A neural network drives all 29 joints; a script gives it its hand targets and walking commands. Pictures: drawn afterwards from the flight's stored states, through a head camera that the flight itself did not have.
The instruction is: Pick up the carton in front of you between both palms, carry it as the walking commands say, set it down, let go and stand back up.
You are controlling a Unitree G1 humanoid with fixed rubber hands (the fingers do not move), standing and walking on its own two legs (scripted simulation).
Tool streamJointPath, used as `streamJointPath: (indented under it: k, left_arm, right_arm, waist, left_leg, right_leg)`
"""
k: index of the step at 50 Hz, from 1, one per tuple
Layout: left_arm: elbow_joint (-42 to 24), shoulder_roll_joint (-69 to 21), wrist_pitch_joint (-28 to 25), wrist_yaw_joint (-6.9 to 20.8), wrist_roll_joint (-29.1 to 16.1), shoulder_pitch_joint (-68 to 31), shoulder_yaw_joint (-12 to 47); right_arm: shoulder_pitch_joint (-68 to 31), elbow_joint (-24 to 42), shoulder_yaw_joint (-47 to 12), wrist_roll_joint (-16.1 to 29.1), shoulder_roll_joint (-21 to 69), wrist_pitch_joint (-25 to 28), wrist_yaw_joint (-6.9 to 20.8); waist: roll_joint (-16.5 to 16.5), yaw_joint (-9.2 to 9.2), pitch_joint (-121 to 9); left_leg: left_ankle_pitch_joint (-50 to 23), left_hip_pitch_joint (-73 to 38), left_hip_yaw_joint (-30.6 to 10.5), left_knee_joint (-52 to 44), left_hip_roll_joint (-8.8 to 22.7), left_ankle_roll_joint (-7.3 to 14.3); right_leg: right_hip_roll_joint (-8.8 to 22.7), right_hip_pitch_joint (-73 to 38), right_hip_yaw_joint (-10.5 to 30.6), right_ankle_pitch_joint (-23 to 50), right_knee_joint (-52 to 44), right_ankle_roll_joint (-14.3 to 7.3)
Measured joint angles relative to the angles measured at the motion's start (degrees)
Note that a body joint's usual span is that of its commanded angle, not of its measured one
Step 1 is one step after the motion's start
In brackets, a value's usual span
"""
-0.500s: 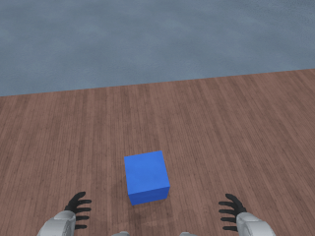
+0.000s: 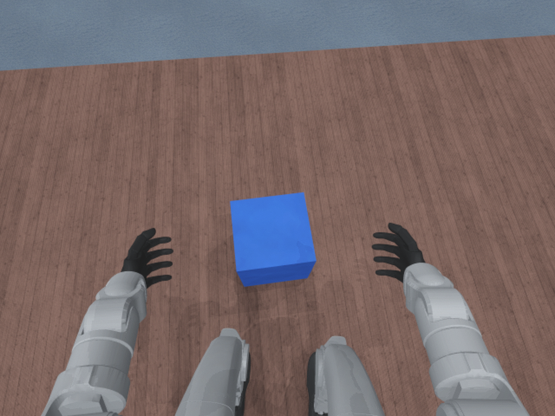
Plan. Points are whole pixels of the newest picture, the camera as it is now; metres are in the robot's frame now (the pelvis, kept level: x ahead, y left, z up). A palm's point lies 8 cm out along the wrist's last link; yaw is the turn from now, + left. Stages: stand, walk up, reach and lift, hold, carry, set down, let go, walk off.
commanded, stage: reach and lift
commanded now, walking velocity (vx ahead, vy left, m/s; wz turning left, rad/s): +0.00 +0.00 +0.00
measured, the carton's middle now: (271, 242) +0.50 +0.05 -0.56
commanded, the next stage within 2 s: none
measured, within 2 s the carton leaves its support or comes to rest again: neither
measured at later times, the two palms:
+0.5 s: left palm (163, 191) +0.45 +0.24 -0.13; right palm (375, 169) +0.53 -0.15 -0.13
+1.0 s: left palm (189, 221) +0.46 +0.23 -0.31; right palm (350, 206) +0.53 -0.14 -0.32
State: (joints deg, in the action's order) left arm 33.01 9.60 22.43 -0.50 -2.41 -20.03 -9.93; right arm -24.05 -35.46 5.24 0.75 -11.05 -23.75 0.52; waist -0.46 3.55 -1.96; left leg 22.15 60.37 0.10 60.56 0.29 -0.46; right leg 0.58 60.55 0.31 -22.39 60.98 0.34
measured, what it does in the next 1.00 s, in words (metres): lowers itself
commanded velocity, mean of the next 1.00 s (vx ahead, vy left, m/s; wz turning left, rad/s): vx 0.00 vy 0.00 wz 0.00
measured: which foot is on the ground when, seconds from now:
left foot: down 0.00-1.00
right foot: down 0.00-1.00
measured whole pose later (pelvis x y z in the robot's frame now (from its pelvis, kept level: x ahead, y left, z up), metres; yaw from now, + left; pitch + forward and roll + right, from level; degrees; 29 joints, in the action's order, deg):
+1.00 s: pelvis -0.02 +0.00 -0.16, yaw +2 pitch +53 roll +2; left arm 49.4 9.8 4.7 -3.7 -0.7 -63.9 -24.6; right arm -72.7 -57.5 11.3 -2.0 -18.4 -6.9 -2.6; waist -1.4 5.8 -3.5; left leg 28.0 116.2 -1.4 90.8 -1.8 -2.3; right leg -2.6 116.8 3.7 -28.7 92.2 1.4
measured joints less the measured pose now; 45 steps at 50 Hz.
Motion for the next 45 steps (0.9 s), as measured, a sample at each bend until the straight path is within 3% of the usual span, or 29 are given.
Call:
streamJointPath:
  k: [15, 25, 36, 45]
  left_arm:
    - [11.0, -0.3, -5.3, -4.6, 0.4, -28.5, -7.5]
    - [14.4, 1.1, -11.1, -4.5, 0.2, -40.8, -11.3]
    - [12.4, -1.3, -15.7, -1.3, 4.9, -40.7, -17.1]
    - [15.8, -1.8, -17.7, -1.5, 6.0, -41.5, -18.4]
  right_arm:
    - [-32.7, -17.2, 4.4, -0.5, -4.2, 5.0, -1.6]
    - [-47.7, -24.1, 6.3, -2.1, -8.2, 10.9, -0.8]
    - [-48.2, -22.0, 11.3, -7.8, -6.2, 15.0, 0.6]
    - [-46.9, -23.0, 10.9, -7.5, -4.9, 16.9, -1.1]
  waist:
    - [-1.0, 2.18, 2.6]
    - [-1.3, 3.27, 1.5]
    - [-1.3, 2.80, -2.4]
    - [-1.4, 2.21, -4.9]
  left_leg:
    - [-3.0, 16.7, 0.0, 3.7, 0.3, -0.5]
    - [-3.7, 26.3, -0.2, 3.4, 0.1, -0.7]
    - [-3.2, 33.1, -0.8, 2.6, -0.7, -1.0]
    - [2.8, 47.3, -1.4, 18.3, -1.7, -1.6]
  right_leg:
    - [-1.0, 17.1, 0.8, 3.1, 3.8, -0.1]
    - [-1.4, 26.8, 1.3, 3.8, 3.8, -0.1]
    - [-1.8, 33.5, 2.4, 2.9, 3.3, 0.4]
    - [-2.6, 47.7, 3.3, -3.2, 19.2, 0.9]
